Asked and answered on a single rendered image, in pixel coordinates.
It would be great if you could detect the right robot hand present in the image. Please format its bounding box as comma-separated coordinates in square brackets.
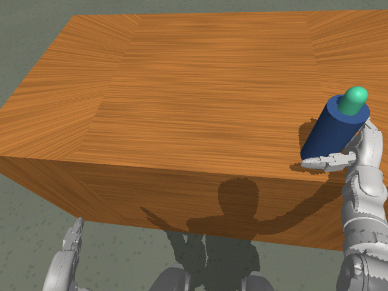
[301, 117, 383, 172]

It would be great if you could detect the left robot hand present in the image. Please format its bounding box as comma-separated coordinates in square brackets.
[42, 217, 92, 291]

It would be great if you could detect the bottle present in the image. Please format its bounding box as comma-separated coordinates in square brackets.
[300, 86, 370, 170]

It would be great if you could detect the right robot arm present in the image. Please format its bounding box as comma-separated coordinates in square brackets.
[336, 165, 388, 291]

